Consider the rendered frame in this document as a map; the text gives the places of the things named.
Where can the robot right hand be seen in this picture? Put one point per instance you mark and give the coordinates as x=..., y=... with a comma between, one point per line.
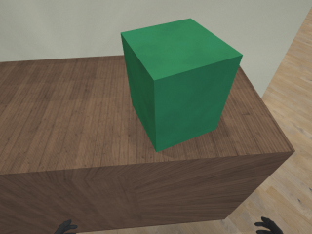
x=269, y=224

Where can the carton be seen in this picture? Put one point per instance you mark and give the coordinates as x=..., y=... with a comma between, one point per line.
x=180, y=76

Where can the pedestal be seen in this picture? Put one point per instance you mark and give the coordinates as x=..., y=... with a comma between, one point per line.
x=73, y=148

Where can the robot left hand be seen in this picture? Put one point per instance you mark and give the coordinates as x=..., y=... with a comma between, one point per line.
x=65, y=227

